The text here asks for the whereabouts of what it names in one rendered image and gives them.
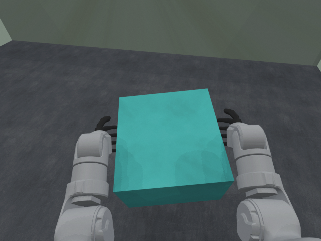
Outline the right robot forearm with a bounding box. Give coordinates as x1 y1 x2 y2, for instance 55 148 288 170
227 122 301 232

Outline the robot right upper arm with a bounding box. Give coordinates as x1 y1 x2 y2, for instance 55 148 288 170
237 198 321 241

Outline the left robot hand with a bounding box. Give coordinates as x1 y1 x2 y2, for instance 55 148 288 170
95 116 117 152

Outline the robot left upper arm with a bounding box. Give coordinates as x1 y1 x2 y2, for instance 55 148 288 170
55 205 114 241

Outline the left robot forearm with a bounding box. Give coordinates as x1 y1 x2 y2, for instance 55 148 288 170
54 130 112 241

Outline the carton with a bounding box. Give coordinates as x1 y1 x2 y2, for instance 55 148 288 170
113 89 234 208

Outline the right robot hand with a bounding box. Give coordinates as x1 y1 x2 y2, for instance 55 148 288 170
217 109 242 146

